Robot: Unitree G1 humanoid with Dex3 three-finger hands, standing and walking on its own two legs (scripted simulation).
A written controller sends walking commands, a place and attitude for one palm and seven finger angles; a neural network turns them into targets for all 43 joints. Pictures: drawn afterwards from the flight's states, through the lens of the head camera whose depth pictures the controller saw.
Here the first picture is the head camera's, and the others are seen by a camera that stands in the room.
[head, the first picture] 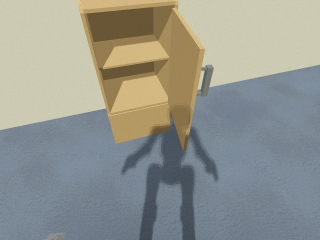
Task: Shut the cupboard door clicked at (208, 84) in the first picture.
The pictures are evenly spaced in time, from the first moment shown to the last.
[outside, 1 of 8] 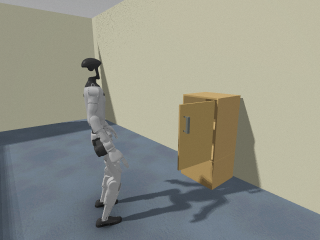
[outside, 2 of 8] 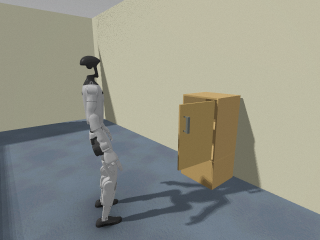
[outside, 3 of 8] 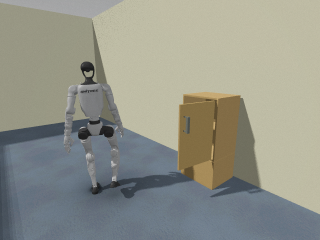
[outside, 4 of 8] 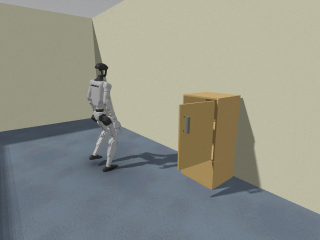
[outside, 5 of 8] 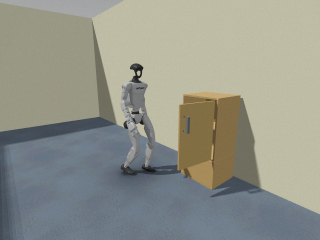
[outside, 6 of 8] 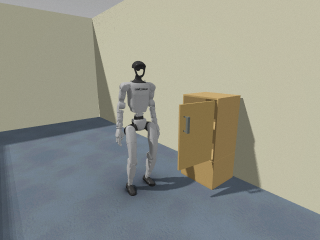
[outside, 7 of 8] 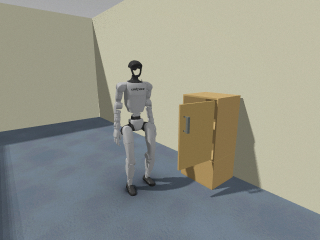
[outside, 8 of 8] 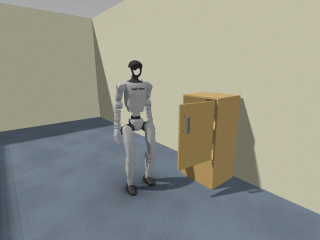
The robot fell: no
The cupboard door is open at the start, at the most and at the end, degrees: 83 83 83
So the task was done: no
